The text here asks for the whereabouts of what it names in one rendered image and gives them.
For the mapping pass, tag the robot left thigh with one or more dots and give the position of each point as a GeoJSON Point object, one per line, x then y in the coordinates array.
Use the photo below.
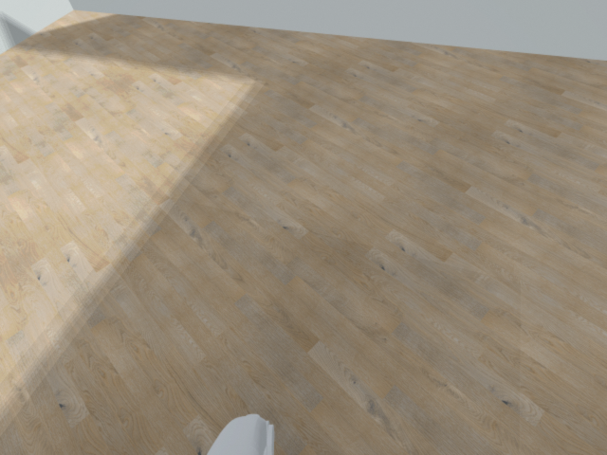
{"type": "Point", "coordinates": [246, 435]}

